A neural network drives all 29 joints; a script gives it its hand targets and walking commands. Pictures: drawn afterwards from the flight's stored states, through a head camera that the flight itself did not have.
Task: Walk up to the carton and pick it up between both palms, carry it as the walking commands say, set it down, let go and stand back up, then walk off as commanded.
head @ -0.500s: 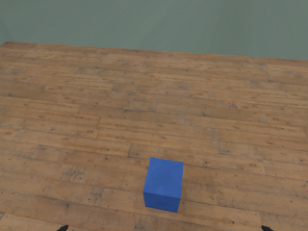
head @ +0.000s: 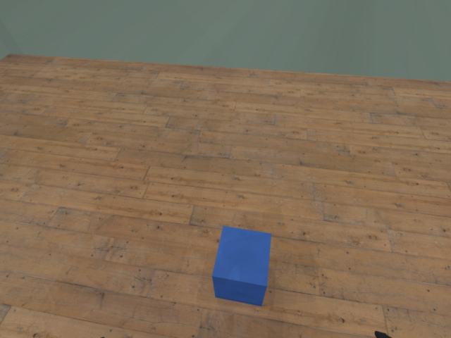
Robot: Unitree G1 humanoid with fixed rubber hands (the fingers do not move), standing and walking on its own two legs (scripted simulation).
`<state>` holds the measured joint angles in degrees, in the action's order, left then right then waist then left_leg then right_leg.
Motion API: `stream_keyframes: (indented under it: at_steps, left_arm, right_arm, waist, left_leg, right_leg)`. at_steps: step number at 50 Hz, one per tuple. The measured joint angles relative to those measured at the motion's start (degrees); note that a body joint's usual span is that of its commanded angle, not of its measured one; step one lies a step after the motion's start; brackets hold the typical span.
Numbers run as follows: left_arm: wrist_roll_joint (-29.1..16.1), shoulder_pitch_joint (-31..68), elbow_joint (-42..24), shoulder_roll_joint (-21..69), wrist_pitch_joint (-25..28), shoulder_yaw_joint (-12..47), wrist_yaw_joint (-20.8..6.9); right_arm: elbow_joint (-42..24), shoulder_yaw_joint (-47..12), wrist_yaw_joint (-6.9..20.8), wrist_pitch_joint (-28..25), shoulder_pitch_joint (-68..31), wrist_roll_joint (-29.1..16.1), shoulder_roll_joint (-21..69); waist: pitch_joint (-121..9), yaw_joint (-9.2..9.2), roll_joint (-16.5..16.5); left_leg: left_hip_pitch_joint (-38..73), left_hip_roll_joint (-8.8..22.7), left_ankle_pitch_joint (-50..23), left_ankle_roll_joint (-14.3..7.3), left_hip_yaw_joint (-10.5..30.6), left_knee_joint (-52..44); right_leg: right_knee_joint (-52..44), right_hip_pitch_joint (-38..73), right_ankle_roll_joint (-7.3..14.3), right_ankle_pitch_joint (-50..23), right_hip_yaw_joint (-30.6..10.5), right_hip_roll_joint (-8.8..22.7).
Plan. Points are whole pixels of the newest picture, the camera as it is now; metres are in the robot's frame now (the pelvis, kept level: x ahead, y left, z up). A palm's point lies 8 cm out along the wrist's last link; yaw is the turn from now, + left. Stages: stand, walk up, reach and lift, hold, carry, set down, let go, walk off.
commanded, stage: walk off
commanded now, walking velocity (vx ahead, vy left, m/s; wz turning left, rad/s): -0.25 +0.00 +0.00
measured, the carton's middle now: (242, 266) +0.49 -0.04 -0.65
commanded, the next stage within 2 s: none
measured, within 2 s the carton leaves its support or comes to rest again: neither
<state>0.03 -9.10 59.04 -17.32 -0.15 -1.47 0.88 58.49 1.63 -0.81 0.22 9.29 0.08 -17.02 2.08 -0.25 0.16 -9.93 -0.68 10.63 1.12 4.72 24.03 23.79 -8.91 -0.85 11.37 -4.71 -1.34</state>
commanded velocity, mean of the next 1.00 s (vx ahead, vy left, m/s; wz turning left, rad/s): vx -0.25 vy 0.00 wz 0.00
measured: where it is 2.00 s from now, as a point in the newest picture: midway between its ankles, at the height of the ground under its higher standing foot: outside the picture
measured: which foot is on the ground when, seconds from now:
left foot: down 0.00-0.36, up 0.38-0.74, down 0.76-1.00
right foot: down 0.00-0.78, up 0.80-1.00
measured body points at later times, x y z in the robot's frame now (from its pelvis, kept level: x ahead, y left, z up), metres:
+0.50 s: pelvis -0.09 -0.03 -0.01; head -0.06 -0.06 +0.44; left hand -0.07 +0.24 -0.14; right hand -0.01 -0.30 -0.16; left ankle -0.09 +0.12 -0.65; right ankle -0.04 -0.11 -0.74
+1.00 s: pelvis -0.23 +0.00 +0.00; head -0.21 +0.04 +0.45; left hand -0.20 +0.27 -0.17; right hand -0.21 -0.26 -0.13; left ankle -0.23 +0.10 -0.74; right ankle -0.29 -0.14 -0.65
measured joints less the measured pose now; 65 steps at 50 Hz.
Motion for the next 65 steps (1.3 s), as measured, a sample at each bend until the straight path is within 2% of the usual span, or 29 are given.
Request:
stream_keyframes:
  at_steps: [10, 12, 15, 17, 18, 19, 21, 22, 24, 26, 29, 31, 34, 37, 39, 40, 41, 42, 43, 45, 48, 50, 54, 57, 60, 61, 62, 63, 65]
  left_arm:
    - [0.5, -0.1, -0.8, 1.2, -2.9, -0.4, 0.0]
    - [0.7, -0.6, -1.0, 1.0, -3.1, -0.6, 0.0]
    - [0.9, -2.0, -0.9, 1.1, -3.3, -1.0, 0.2]
    - [0.8, -3.8, -0.9, 1.4, -2.8, -0.8, 0.2]
    - [1.0, -4.7, -0.8, 1.7, -2.6, -0.7, 0.3]
    - [1.3, -5.1, -0.5, 2.2, -2.4, -0.6, 0.4]
    - [2.0, -5.4, -0.6, 3.1, -2.6, -0.3, 0.7]
    - [2.2, -5.6, -0.7, 3.5, -2.7, -0.2, 0.7]
    - [1.9, -5.4, -0.5, 4.3, -3.0, 0.0, 0.8]
    - [1.5, -4.7, -0.6, 4.9, -3.2, -0.1, 1.0]
    - [1.0, -2.8, -0.9, 5.2, -3.0, -0.1, 1.0]
    - [1.1, -1.5, -1.3, 5.3, -2.7, -0.2, 1.2]
    - [1.3, 0.4, -1.4, 5.5, -2.8, -0.3, 1.6]
    - [1.4, 1.6, -1.3, 5.2, -3.6, -1.0, 1.5]
    - [1.1, 1.6, -1.4, 4.7, -4.0, -1.6, 1.5]
    - [0.9, 1.0, -1.3, 4.4, -4.3, -2.0, 1.6]
    - [1.0, 0.1, -1.0, 4.3, -4.5, -2.4, 1.6]
    - [1.3, -0.9, -0.6, 4.3, -4.8, -2.8, 1.7]
    - [1.3, -1.7, -0.3, 4.3, -5.1, -3.2, 1.5]
    - [1.2, -2.8, 0.1, 3.6, -5.3, -3.6, 1.0]
    - [1.4, -4.2, 0.7, 2.8, -5.0, -3.8, 0.8]
    - [1.2, -4.9, 1.3, 2.7, -5.0, -3.6, 1.2]
    - [0.4, -4.7, 1.8, 2.8, -5.1, -3.3, 1.7]
    - [-0.6, -3.4, 1.1, 3.4, -4.8, -2.8, 2.1]
    - [-0.9, -1.7, 0.1, 4.1, -4.1, -2.3, 1.9]
    - [-0.8, -1.4, -0.3, 4.2, -3.6, -2.2, 1.8]
    - [-0.7, -1.0, -0.5, 4.8, -3.2, -2.0, 1.8]
    - [-0.4, -1.1, -0.5, 5.5, -3.0, -1.9, 1.7]
    - [0.9, -2.0, -1.1, 6.1, -3.0, -1.4, 1.8]
  right_arm:
    - [0.5, 0.5, -0.5, 3.9, 0.3, 0.3, 0.5]
    - [0.4, 1.0, -0.7, 4.4, 0.1, 0.6, 0.3]
    - [0.5, 1.6, -1.0, 5.0, -0.8, 1.6, 0.1]
    - [0.5, 1.9, -1.1, 5.3, -1.5, 1.5, 0.0]
    - [0.5, 2.0, -1.1, 5.4, -1.8, 1.2, -0.2]
    - [0.3, 2.2, -1.0, 5.5, -2.4, 1.0, -0.3]
    - [-0.1, 2.5, -1.3, 5.6, -3.0, 1.0, 0.1]
    - [-0.2, 2.4, -1.1, 5.6, -3.1, 1.0, 0.4]
    - [-0.1, 2.4, -0.8, 5.6, -3.2, 0.8, 0.9]
    - [0.1, 2.5, -0.6, 5.4, -2.9, 0.8, 1.2]
    - [0.6, 2.4, -0.6, 5.3, -1.8, 0.9, 1.6]
    - [0.9, 2.4, -1.0, 5.4, -1.3, 0.5, 1.9]
    - [1.1, 2.1, -1.6, 5.4, -0.8, -0.3, 2.7]
    - [1.3, 1.8, -1.9, 4.8, 0.1, -0.8, 3.8]
    - [2.0, 1.6, -1.9, 4.4, 1.3, -0.5, 4.5]
    - [2.4, 1.7, -2.0, 4.5, 2.0, 0.0, 5.0]
    - [2.6, 1.7, -2.0, 4.6, 3.2, 0.6, 5.3]
    - [2.6, 1.6, -2.0, 4.6, 4.3, 1.4, 5.4]
    - [2.7, 1.6, -1.9, 4.5, 5.2, 2.0, 5.5]
    - [3.0, 1.4, -2.0, 4.5, 6.2, 2.3, 5.9]
    - [2.5, 1.2, -1.8, 4.1, 4.7, 1.7, 6.0]
    - [1.6, 1.2, -1.7, 3.4, 3.2, 1.2, 6.0]
    - [0.0, 1.1, -2.2, 2.1, 0.8, 1.0, 6.4]
    - [-0.4, 1.2, -2.2, 2.3, -0.3, 1.2, 6.2]
    - [-0.4, 1.7, -2.0, 3.1, -0.6, 1.5, 5.3]
    - [-0.3, 1.9, -2.0, 3.5, -0.7, 1.5, 4.9]
    - [0.0, 2.3, -1.9, 3.8, -0.8, 1.4, 4.1]
    - [0.2, 2.7, -1.8, 4.1, -0.5, 1.2, 3.3]
    - [0.3, 3.5, -2.1, 4.8, 1.2, 1.1, 2.7]
  waist:
    - [2.1, -0.39, -0.8]
    - [2.5, -0.44, -1.2]
    - [3.0, -0.44, -0.8]
    - [2.3, -0.71, -0.1]
    - [1.9, -1.02, 0.5]
    - [2.2, -1.04, 1.2]
    - [2.8, -1.32, 1.3]
    - [2.8, -1.79, 1.0]
    - [2.5, -2.08, 0.8]
    - [2.0, -1.59, 1.0]
    - [1.0, -0.94, 1.1]
    - [0.5, -0.7, 1.1]
    - [0.4, -0.51, 0.3]
    - [0.7, -0.3, -1.2]
    - [1.3, -0.26, -2.9]
    - [1.6, -0.44, -3.8]
    - [1.2, -0.21, -3.9]
    - [0.6, 0.54, -3.2]
    - [0.1, 1.02, -2.6]
    - [-0.5, 0.62, -2.4]
    - [-0.6, -0.73, -3.0]
    - [-0.5, -0.58, -3.1]
    - [0.1, -0.12, -2.8]
    - [0.8, 0.41, -1.3]
    - [1.5, 1.35, 0.4]
    - [1.8, 1.2, 0.6]
    - [2.4, 1.27, 1.9]
    - [2.9, 1.73, 3.3]
    - [2.1, 1.69, 3.3]
  left_leg:
    - [-6.7, -0.5, -0.2, -0.1, -0.9, 4.8]
    - [-8.0, -0.6, -0.7, -0.2, -1.4, 5.3]
    - [-9.3, -0.1, -1.2, 0.2, -1.6, 5.9]
    - [-10.6, 0.5, -1.4, 0.9, -1.7, 6.8]
    - [-11.7, 0.9, -0.8, 0.9, -1.7, 8.4]
    - [-13.5, 0.6, 4.1, 0.9, -1.0, 12.6]
    - [-17.5, -2.2, 14.8, 0.3, 1.2, 26.4]
    - [-18.9, -3.4, 17.0, -0.1, 1.6, 32.6]
    - [-20.1, -4.8, 17.2, -0.6, 1.7, 41.1]
    - [-19.1, -4.8, 15.9, 0.0, 1.2, 44.6]
    - [-14.1, -3.2, 15.5, 1.6, -0.9, 39.9]
    - [-9.9, -2.1, 16.4, 2.5, -2.2, 33.1]
    - [-3.9, -1.6, 18.7, 2.8, -3.4, 21.1]
    - [0.9, -1.4, 15.7, 1.9, -4.5, 9.3]
    - [2.9, -1.9, 9.2, 0.0, -5.5, 2.4]
    - [3.0, -2.4, 7.7, -1.4, -6.0, 2.0]
    - [2.6, -2.0, 7.1, -2.4, -6.0, 2.0]
    - [2.0, -1.2, 6.9, -3.0, -5.4, 2.3]
    - [1.6, -0.3, 6.6, -3.4, -4.8, 2.2]
    - [0.9, 0.6, 5.5, -3.3, -4.6, 1.3]
    - [-1.0, 1.2, 4.0, -3.1, -5.6, 1.4]
    - [-2.8, 1.2, 3.4, -3.1, -5.8, 2.2]
    - [-5.1, 1.1, 1.8, -2.9, -6.0, 2.9]
    - [-6.3, 1.7, 0.2, -2.3, -6.2, 3.0]
    - [-8.3, 1.9, -1.7, -1.4, -6.0, 3.6]
    - [-9.1, 1.9, -2.1, -1.0, -6.3, 4.2]
    - [-9.7, 2.6, -2.3, -0.5, -6.1, 5.2]
    - [-10.5, 2.9, 0.2, -0.4, -5.2, 7.4]
    - [-14.3, 0.8, 11.9, -0.1, -4.0, 19.9]
  right_leg:
    - [6.9, -7.9, -0.2, 0.6, -0.8, 0.0]
    - [10.6, -10.6, 0.0, 3.3, -1.0, 0.0]
    - [18.1, -12.2, 0.3, 10.4, 1.8, -0.1]
    - [15.7, -10.1, 0.5, 9.9, 3.8, 0.4]
    - [13.1, -9.3, 1.2, 6.1, 4.2, 0.3]
    - [13.2, -9.6, 2.1, 4.8, 4.5, -0.1]
    - [12.7, -9.7, 3.5, 4.3, 4.7, 0.1]
    - [11.7, -9.6, 3.9, 3.7, 4.4, 0.4]
    - [8.7, -9.4, 4.0, 1.5, 3.9, 0.6]
    - [5.9, -9.4, 3.9, -0.9, 4.0, 0.8]
    - [3.5, -10.2, 3.8, -3.4, 4.1, 0.7]
    - [2.5, -11.1, 3.8, -4.9, 4.2, 0.6]
    - [1.1, -12.4, 3.6, -7.4, 4.1, 0.5]
    - [-0.3, -13.8, 2.9, -10.1, 4.3, 0.6]
    - [-0.1, -15.0, 2.1, -11.2, 4.2, 1.1]
    - [2.2, -15.8, 1.3, -6.6, 3.3, 1.2]
    - [7.6, -17.4, 0.3, 1.1, 2.5, 0.4]
    - [15.2, -19.2, -0.1, 7.5, 1.8, -1.2]
    - [23.3, -20.8, 0.0, 10.9, 0.8, -2.8]
    - [35.9, -22.3, 0.4, 13.0, -0.5, -4.4]
    - [42.8, -20.4, -0.6, 14.0, -1.1, -3.8]
    - [40.8, -16.8, -1.9, 14.6, -0.8, -2.5]
    - [29.8, -8.7, -3.7, 17.8, 1.3, 0.0]
    - [20.6, -3.9, -3.9, 20.3, 3.3, 0.8]
    - [12.3, -1.1, -3.4, 15.7, 4.9, 1.2]
    - [7.8, 0.0, -3.1, 11.6, 5.4, 1.6]
    - [5.6, 0.6, -1.5, 7.2, 5.9, 1.0]
    - [5.3, 0.8, 0.2, 6.2, 6.6, 0.3]
    - [5.7, 0.1, 2.6, 6.6, 7.0, 1.0]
